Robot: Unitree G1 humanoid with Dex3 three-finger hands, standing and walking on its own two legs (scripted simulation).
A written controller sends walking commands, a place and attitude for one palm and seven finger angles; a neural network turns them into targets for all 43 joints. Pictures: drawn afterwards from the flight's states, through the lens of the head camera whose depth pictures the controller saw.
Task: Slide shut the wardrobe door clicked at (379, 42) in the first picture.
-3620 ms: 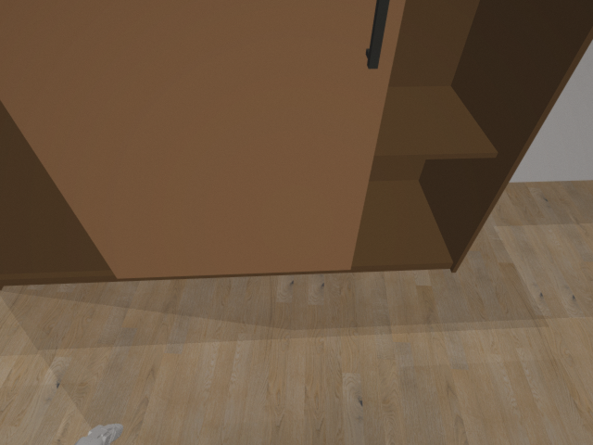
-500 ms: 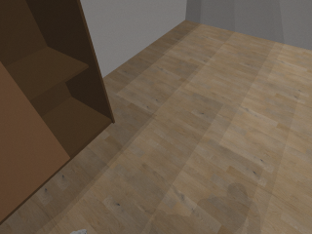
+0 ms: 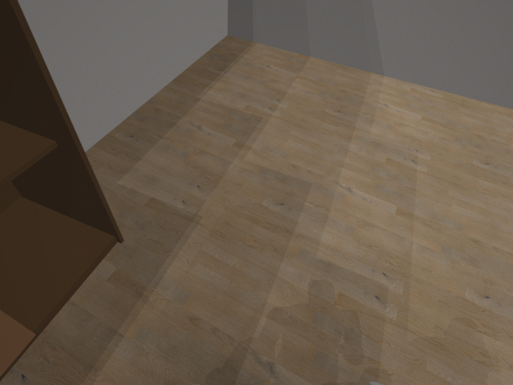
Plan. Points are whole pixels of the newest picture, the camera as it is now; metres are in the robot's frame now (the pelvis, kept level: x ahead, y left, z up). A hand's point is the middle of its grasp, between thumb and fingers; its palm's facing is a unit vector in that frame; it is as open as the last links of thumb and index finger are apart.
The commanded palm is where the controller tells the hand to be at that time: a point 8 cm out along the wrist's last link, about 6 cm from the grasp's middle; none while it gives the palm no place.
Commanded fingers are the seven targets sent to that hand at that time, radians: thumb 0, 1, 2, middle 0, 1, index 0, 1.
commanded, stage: walk to a spot facing it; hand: left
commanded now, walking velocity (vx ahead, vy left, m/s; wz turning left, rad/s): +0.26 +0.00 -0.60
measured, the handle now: out of the picture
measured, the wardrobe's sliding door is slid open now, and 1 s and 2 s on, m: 0.43 0.43 0.43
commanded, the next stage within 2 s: turn to face it in 0.30 s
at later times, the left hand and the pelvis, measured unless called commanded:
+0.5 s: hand (223, 289) +0.32 +0.09 -0.15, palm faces -0.26 -0.94 -0.24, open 7.4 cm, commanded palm none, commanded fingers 0.00 0.90 0.90 -0.20 -0.30 -0.20 -0.30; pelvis +0.14 -0.05 -0.01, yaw -15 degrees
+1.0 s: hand (166, 327) +0.24 +0.19 -0.17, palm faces +0.05 -0.98 -0.21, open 7.4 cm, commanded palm none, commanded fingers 0.00 0.90 0.90 -0.20 -0.30 -0.20 -0.30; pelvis +0.18 -0.01 +0.01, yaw -1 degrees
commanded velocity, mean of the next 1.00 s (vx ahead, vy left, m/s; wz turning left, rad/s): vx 0.01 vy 0.00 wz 0.16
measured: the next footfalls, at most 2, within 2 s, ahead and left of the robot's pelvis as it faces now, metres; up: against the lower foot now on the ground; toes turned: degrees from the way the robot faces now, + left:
right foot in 0.36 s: +0.23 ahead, -0.15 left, +0.00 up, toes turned -21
left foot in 0.80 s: +0.24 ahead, +0.05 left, +0.00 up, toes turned +3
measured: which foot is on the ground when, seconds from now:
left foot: down 0.00-0.36, up 0.38-0.78, down 0.80-1.00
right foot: up 0.00-0.34, down 0.36-0.82, up 0.84-1.00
